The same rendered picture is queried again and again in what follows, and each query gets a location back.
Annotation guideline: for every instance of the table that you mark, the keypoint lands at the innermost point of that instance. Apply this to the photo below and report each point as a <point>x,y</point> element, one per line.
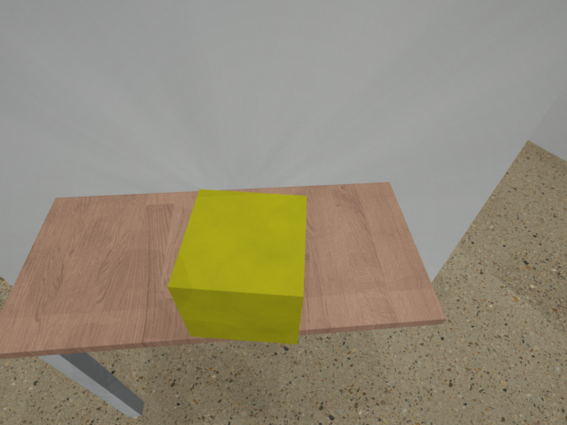
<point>96,277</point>

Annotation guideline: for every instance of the carton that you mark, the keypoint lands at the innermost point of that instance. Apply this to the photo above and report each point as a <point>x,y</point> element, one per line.
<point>239,273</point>

